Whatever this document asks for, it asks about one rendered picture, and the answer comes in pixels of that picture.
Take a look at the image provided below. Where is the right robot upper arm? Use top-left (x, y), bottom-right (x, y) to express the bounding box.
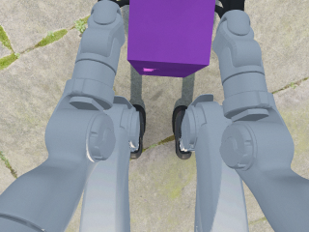
top-left (219, 121), bottom-right (309, 232)

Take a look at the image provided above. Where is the carton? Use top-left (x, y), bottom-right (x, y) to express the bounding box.
top-left (126, 0), bottom-right (216, 78)

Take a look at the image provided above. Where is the right robot forearm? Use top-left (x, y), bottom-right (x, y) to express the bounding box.
top-left (211, 10), bottom-right (295, 149)

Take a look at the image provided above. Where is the robot right shin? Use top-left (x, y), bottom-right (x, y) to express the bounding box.
top-left (179, 94), bottom-right (233, 152)

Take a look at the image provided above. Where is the robot right hand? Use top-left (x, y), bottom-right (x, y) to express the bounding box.
top-left (214, 0), bottom-right (245, 19)

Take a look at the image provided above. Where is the robot shin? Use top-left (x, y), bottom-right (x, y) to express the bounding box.
top-left (179, 94), bottom-right (233, 152)
top-left (113, 95), bottom-right (139, 152)

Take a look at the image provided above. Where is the left robot upper arm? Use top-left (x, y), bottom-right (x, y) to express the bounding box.
top-left (0, 108), bottom-right (116, 232)

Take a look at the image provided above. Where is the robot left shin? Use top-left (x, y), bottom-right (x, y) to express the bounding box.
top-left (113, 95), bottom-right (139, 152)

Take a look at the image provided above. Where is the left robot forearm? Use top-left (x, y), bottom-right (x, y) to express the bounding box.
top-left (44, 0), bottom-right (126, 144)

